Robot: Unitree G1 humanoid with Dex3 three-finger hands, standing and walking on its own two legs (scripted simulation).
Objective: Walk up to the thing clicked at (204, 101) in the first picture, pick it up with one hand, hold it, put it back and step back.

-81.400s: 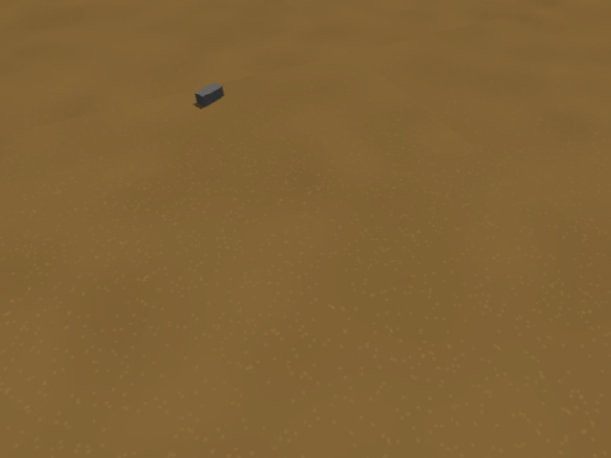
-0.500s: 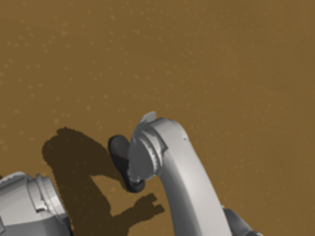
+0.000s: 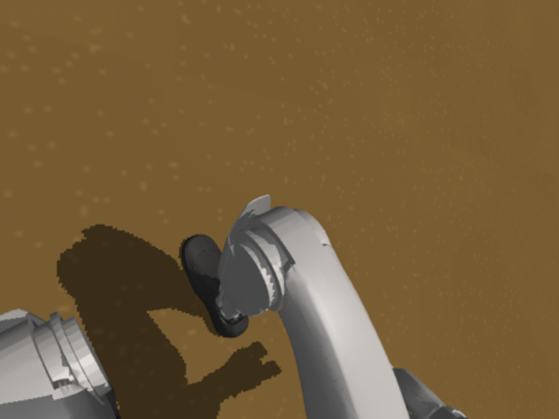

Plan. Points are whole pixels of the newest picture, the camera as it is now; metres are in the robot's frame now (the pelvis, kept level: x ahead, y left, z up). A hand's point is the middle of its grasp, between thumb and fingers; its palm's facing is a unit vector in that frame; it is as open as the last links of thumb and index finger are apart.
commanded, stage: open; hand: left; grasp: from above
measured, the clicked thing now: out of the picture +0.53 +0.29 -0.29
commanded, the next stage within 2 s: withdraw in 0.86 s
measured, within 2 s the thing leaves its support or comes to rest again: neither
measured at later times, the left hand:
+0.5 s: hand out of the picture +0.53 +0.28 -0.24, palm faces -0.46 -0.10 -0.88, open 11.0 cm
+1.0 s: hand out of the picture +0.54 +0.28 -0.24, palm faces -0.44 -0.11 -0.89, open 12.3 cm
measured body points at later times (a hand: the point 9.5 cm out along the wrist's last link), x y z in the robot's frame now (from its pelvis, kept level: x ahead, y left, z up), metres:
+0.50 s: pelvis +0.00 +0.00 +0.00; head +0.31 +0.11 +0.30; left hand +0.55 +0.28 -0.19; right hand +0.02 -0.26 -0.04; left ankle +0.06 +0.11 -0.30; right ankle +0.17 -0.13 -0.30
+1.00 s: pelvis +0.00 +0.00 +0.00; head +0.31 +0.12 +0.30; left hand +0.56 +0.29 -0.19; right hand +0.01 -0.26 -0.03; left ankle +0.06 +0.11 -0.30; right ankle +0.17 -0.13 -0.30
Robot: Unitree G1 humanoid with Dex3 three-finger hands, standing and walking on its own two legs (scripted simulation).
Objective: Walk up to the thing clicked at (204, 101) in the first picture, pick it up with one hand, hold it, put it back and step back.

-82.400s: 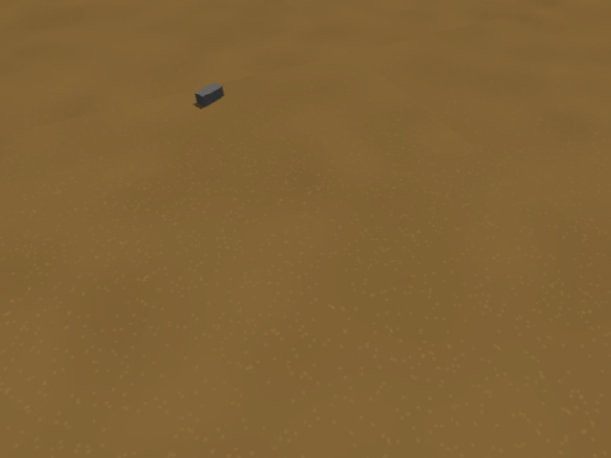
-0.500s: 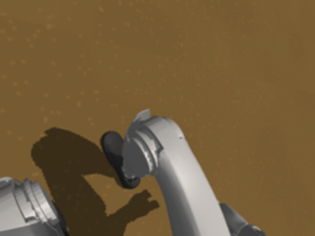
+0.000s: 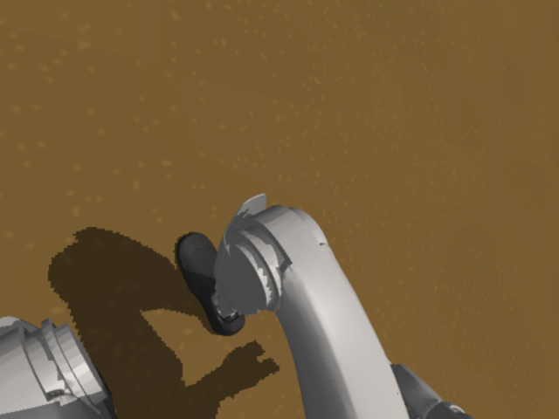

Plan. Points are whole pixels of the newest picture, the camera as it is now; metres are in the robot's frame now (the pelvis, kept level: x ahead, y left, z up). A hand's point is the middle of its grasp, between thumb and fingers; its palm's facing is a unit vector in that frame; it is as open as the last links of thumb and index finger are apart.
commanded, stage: withdraw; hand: left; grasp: from above
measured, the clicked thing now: out of the picture +0.54 +0.30 -0.30
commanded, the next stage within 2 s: home in 0.88 s
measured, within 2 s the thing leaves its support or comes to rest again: neither
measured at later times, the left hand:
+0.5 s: hand out of the picture +0.56 +0.35 -0.08, palm faces -0.43 -0.10 -0.90, open 13.1 cm
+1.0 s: hand out of the picture +0.56 +0.33 -0.10, palm faces -0.31 -0.08 -0.95, open 12.7 cm
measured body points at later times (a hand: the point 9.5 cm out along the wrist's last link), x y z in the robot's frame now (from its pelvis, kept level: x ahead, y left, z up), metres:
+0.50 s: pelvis +0.00 +0.00 +0.03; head +0.27 +0.09 +0.38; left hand +0.58 +0.35 -0.02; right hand +0.05 -0.27 -0.04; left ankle +0.06 +0.11 -0.29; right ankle +0.18 -0.13 -0.29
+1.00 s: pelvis +0.00 +0.01 +0.03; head +0.27 +0.12 +0.37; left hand +0.58 +0.33 -0.05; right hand +0.04 -0.26 -0.04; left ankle +0.06 +0.11 -0.29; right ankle +0.18 -0.13 -0.29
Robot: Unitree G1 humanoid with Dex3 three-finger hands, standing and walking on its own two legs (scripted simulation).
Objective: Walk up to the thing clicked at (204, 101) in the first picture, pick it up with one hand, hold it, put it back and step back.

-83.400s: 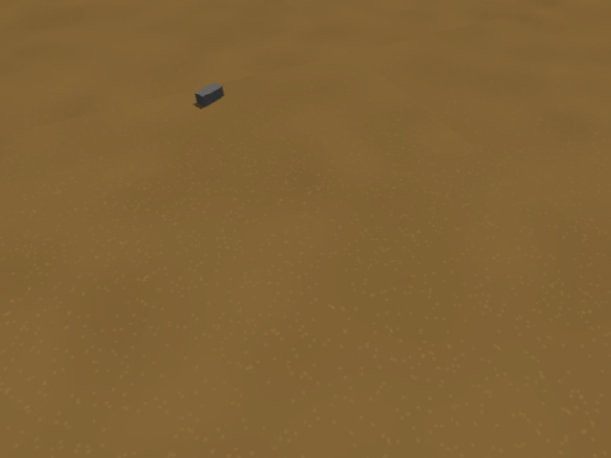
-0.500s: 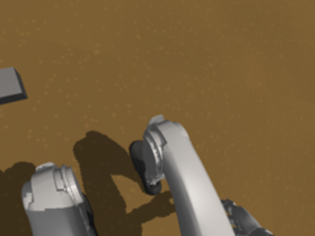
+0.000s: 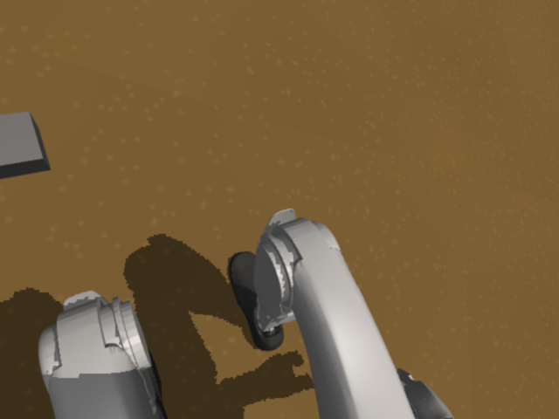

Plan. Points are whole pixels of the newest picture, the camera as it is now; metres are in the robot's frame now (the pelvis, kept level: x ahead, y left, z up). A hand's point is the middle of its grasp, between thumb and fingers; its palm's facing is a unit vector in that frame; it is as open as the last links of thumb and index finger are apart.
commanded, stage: home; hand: left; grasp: from above
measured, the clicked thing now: out of the picture +0.56 +0.25 -0.32
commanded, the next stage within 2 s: none
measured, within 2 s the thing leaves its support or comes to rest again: neither
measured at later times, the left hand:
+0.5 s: hand out of the picture +0.43 +0.28 -0.02, palm faces -0.29 -0.57 -0.77, open 9.6 cm
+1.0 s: hand out of the picture +0.34 +0.19 +0.18, palm faces +0.05 -0.94 -0.34, open 7.4 cm
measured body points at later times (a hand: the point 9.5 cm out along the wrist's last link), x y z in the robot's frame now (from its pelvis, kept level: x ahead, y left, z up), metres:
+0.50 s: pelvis +0.00 -0.01 +0.08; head +0.23 +0.05 +0.47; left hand +0.45 +0.31 +0.03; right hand +0.10 -0.29 -0.03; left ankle +0.07 +0.10 -0.32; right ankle +0.16 -0.15 -0.32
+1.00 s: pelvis +0.06 -0.02 +0.28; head +0.17 +0.00 +0.72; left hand +0.33 +0.24 +0.20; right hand +0.22 -0.26 +0.17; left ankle +0.07 +0.10 -0.32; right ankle +0.16 -0.15 -0.32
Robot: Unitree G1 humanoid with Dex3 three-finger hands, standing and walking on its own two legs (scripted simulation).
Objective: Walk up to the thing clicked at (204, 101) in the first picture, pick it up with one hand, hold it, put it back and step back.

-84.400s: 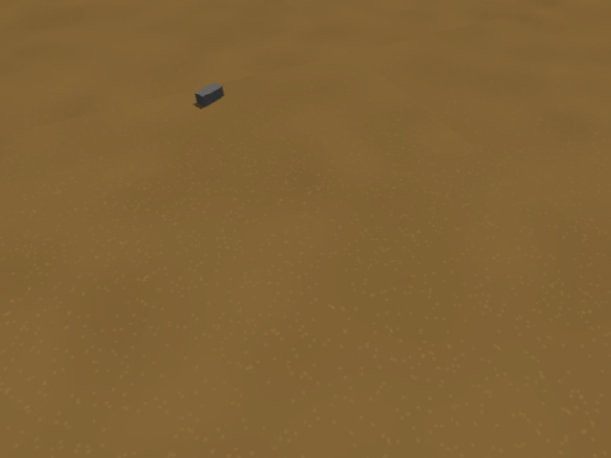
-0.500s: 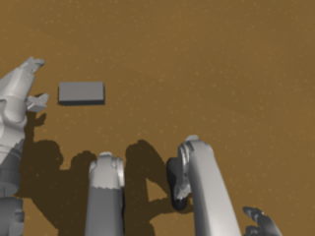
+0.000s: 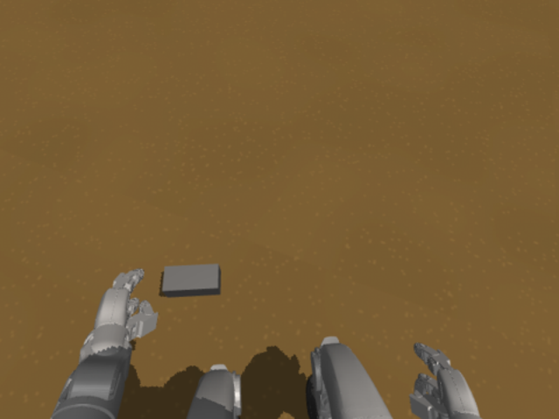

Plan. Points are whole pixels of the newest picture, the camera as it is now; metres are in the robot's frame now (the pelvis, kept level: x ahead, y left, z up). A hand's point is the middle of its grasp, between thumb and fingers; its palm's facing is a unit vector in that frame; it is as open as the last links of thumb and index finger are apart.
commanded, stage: home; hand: left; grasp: from above
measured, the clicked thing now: (192, 280) +0.53 +0.21 -0.61
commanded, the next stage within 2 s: none
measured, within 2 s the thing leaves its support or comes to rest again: neither
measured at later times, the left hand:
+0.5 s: hand (117, 393) +0.19 +0.17 +0.03, palm faces +0.08 -0.98 -0.20, open 7.4 cm
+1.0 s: hand (109, 380) +0.21 +0.18 +0.03, palm faces +0.04 -0.98 -0.20, open 7.4 cm
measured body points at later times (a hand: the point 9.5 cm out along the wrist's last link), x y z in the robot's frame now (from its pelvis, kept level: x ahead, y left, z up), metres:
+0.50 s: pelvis +0.04 -0.01 +0.08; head +0.05 -0.01 +0.53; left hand +0.19 +0.23 +0.05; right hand +0.22 -0.25 +0.02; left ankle +0.02 +0.12 -0.61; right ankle +0.08 -0.13 -0.61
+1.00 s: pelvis +0.05 +0.01 +0.08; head +0.06 +0.01 +0.53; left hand +0.20 +0.24 +0.04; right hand +0.20 -0.24 +0.01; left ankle +0.02 +0.12 -0.61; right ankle +0.08 -0.13 -0.61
